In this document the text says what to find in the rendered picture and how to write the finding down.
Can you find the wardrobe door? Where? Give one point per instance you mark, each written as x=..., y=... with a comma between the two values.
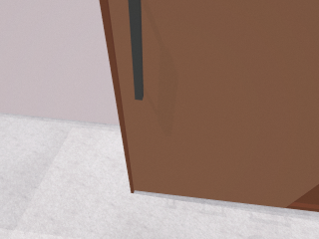
x=311, y=197
x=230, y=109

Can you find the handle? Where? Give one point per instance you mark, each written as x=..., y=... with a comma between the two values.
x=135, y=15

